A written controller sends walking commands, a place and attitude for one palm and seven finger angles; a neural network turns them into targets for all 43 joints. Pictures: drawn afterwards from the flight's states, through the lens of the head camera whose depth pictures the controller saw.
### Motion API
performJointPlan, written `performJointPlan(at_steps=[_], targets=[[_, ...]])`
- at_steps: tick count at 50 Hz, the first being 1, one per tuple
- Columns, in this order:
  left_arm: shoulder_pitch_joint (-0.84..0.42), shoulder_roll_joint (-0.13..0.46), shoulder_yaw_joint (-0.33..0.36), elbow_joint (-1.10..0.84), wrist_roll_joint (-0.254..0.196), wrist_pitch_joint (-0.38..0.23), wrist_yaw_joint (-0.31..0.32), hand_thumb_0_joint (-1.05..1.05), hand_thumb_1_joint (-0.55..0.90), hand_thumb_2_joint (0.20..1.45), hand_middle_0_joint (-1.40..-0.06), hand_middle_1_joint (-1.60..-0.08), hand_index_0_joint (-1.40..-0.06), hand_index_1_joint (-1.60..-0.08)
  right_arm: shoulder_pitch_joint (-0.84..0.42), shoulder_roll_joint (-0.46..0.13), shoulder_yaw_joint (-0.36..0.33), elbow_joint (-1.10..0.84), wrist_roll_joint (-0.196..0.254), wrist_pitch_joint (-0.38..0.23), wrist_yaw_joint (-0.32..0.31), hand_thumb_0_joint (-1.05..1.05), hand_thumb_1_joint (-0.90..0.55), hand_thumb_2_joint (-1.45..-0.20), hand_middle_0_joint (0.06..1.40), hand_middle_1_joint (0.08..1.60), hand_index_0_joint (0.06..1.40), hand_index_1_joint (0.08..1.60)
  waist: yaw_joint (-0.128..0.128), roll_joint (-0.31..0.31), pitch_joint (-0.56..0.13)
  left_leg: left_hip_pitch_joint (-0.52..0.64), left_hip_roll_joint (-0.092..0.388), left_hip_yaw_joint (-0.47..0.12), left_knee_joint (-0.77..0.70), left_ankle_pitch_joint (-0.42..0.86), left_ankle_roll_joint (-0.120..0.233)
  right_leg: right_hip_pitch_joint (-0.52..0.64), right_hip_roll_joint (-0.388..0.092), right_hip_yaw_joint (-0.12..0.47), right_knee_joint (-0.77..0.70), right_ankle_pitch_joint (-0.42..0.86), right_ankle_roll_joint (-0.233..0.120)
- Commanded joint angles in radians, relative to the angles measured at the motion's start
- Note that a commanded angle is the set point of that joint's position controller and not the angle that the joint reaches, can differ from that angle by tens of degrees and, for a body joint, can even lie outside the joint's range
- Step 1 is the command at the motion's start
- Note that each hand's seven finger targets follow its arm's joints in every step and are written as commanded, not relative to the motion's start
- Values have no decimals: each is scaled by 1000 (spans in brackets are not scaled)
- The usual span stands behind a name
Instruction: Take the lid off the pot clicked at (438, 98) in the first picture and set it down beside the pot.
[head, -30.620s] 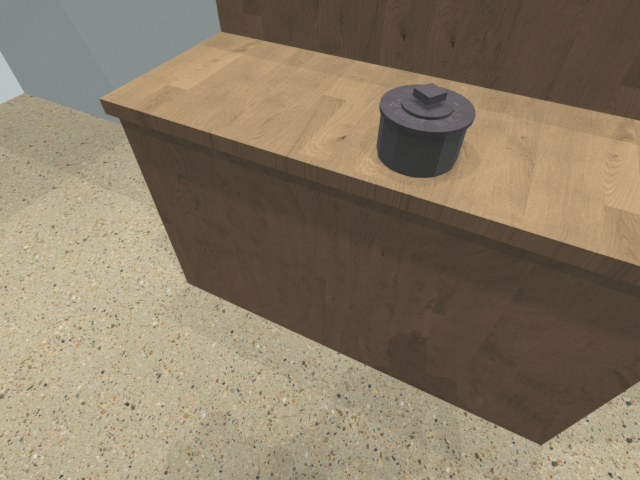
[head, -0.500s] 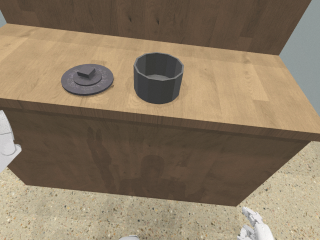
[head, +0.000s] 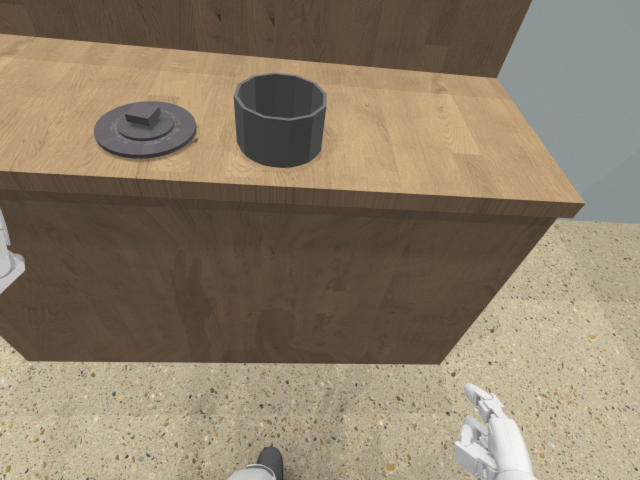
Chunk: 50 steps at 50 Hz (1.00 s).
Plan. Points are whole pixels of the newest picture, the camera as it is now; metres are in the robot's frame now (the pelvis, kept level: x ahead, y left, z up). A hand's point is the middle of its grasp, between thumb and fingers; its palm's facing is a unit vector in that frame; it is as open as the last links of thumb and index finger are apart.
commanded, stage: stop stepping back and stand still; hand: left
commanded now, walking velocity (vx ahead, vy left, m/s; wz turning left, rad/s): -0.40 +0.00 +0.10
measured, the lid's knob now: (143, 114) +0.68 +0.33 +0.07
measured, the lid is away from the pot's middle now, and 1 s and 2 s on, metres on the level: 0.24 0.24 0.24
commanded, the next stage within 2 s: let the arm hang, fingers relaxed in 1.72 s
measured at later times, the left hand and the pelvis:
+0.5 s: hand out of the picture +0.08 +0.27 +0.26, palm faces +0.51 -0.76 -0.40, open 7.4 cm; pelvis -0.11 +0.02 +0.01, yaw +3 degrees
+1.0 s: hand out of the picture +0.13 +0.31 +0.06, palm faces +0.34 -0.84 -0.42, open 7.4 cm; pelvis -0.08 +0.03 +0.00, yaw +11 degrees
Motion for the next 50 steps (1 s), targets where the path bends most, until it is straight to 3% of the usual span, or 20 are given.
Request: performJointPlan(at_steps=[1, 3, 4, 5, 7, 12, 13, 15, 17, 22, 27, 30, 32, 34, 36, 40, 43, 44, 46, 50], targets=[[120, 158, 153, -157, -18, -27, 18, 0, 900, 900, -200, -300, -200, -300, -83, -149, -78, -166, 0, -14, 2, 0, -900, -900, 200, 300, 200, 300, 72, 240, -217, -37, 105, -103, -155, -644, -100, 206, -19, -75, -223, 84, -49], [128, 195, 122, -276, 3, -39, 21, 0, 900, 900, -200, -300, -200, -300, -70, -135, -82, -166, 28, -5, -4, 0, -900, -900, 200, 300, 200, 300, 42, -131, -215, 260, -114, 60, 561, -510, -161, -269, -371, 193, -592, 80, -101], [-30, -208, -349, 718, 109, 135, -73, 0, 900, 900, -200, -300, -200, -300, 54, -253, -123, 122, 10, -88, 45, 0, -900, -900, 200, 300, 200, 300, -36, -118, -161, 59, 16, -152, 858, -617, -111, -305, -514, 128, -459, 480, -140], [-119, 289, 159, -524, 30, 24, -14, 0, 900, 900, -200, -300, -200, -300, -87, -142, -104, -233, 79, -30, 41, 0, -900, -900, 200, 300, 200, 300, 66, -266, -212, 215, -110, -83, 1045, -621, -125, -510, -527, 355, -641, -46, -158], [44, 215, 125, -348, 34, 1, -7, 0, 900, 900, -200, -300, -200, -300, -41, -105, -44, -209, 49, -11, -11, 0, -900, -900, 200, 300, 200, 300, 12, -278, -63, 106, 11, -116, 938, -524, -81, -454, -417, 194, -563, -156, -139], [-17, 90, 46, -237, 39, -11, 55, 0, 900, 900, -200, -300, -200, -300, 22, -140, -2, -126, 28, -89, -46, 0, -900, -900, 200, 300, 200, 300, 14, 261, 11, 153, 45, -51, -140, -447, -40, -65, -209, 25, -203, 210, -23], [-75, 73, 25, -209, 39, -19, 64, 0, 900, 900, -200, -300, -200, -300, 36, -161, -14, -127, 26, -107, -42, 0, -900, -900, 200, 300, 200, 300, 26, 367, 22, 152, 136, -186, -155, -391, -6, -69, -139, -27, -98, 231, 12], [-138, 123, 61, -169, 47, -17, 48, 0, 900, 900, -200, -300, -200, -300, 20, -177, -49, -132, 49, -104, -44, 0, -900, -900, 200, 300, 200, 300, 33, 236, -70, 241, 221, -237, -73, -258, 43, -130, -78, -41, 17, 154, 44], [-117, 130, 95, -85, 35, -6, 39, 0, 900, 900, -200, -300, -200, -300, 7, -142, -28, -116, 36, -110, -35, 0, -900, -900, 200, 300, 200, 300, 17, 292, -33, 122, 206, -283, -123, -382, 39, -79, -105, -34, 9, 156, 42], [21, 69, 25, -70, 42, 17, 20, 0, 900, 900, -200, -300, -200, -300, -54, -160, -26, -153, 45, -84, -6, 0, -900, -900, 200, 300, 200, 300, 26, 79, -49, 4, 130, -210, -76, -758, 25, 155, -81, -39, -245, 155, 19], [90, 138, 94, -169, 37, 13, 40, 0, 900, 900, -200, -300, -200, -300, -27, -135, -40, -143, 31, -37, -2, 0, -900, -900, 200, 300, 200, 300, 33, -229, -105, -64, -28, 5, 460, -538, -36, 165, -389, 423, -511, -104, -183], [94, 141, 117, -196, 37, 2, 54, 0, 900, 900, -200, -300, -200, -300, -16, -118, -22, -144, 24, -25, -2, 0, -900, -900, 200, 300, 200, 300, 24, -79, -88, 69, 27, -44, 344, -583, -30, 29, -406, 346, -464, 31, -186], [76, 102, 83, -213, 36, -8, 59, 0, 900, 900, -200, -300, -200, -300, -21, -124, -6, -146, 20, -37, -21, 0, -900, -900, 200, 300, 200, 300, 6, 48, -31, 289, 23, -38, 36, -481, -17, -134, -257, 126, -329, 28, -99], [21, 93, 70, -238, 32, -32, 67, 0, 900, 900, -200, -300, -200, -300, -41, -150, -12, -158, 23, -65, -32, 0, -900, -900, 200, 300, 200, 300, 18, 342, 0, 322, 238, -400, -175, -536, 35, -225, -81, -57, 5, 133, 1], [-22, 89, 73, -130, 39, -11, 64, 0, 900, 900, -200, -300, -200, -300, -28, -143, -23, -128, 35, -86, -23, 0, -900, -900, 200, 300, 200, 300, 28, 221, 23, 144, 261, -391, -203, -645, 93, -155, -85, 19, 145, 57, 16], [0, 85, 55, -54, 58, 9, 52, 0, 900, 900, -200, -300, -200, -300, -30, -154, -24, -130, 48, -86, -22, 0, -900, -900, 200, 300, 200, 300, 43, 71, 16, 81, 134, -175, -23, -543, 29, 85, -102, -17, -274, 265, 30], [35, 100, 59, -64, 55, -2, 40, 0, 900, 900, -200, -300, -200, -300, -12, -154, -43, -128, 35, -72, -10, 0, -900, -900, 200, 300, 200, 300, 17, -149, -56, 110, -14, -26, 259, -403, -36, 100, -316, 324, -478, 313, -70], [-24, -112, -403, 781, 129, 153, -79, 0, 900, 900, -200, -300, -200, -300, -32, -273, -98, 85, 53, -138, 60, 0, -900, -900, 200, 300, 200, 300, -17, -153, -67, 50, 77, -30, 429, -455, -62, 23, -431, 166, -342, 515, -120], [18, -179, -375, 829, 158, 253, -99, 0, 900, 900, -200, -300, -200, -300, 87, -215, -95, 122, 27, -35, 58, 0, -900, -900, 200, 300, 200, 300, -10, -93, -105, 125, 50, -36, 399, -454, -76, -63, -346, 112, -259, 516, -109], [-84, -184, -427, 1017, 142, 260, -96, 0, 900, 900, -200, -300, -200, -300, 97, -170, -57, 91, 5, 38, 59, 0, -900, -900, 200, 300, 200, 300, 23, -275, -74, 71, 20, -1, 332, -412, -46, 28, -333, 75, -211, 745, -109]])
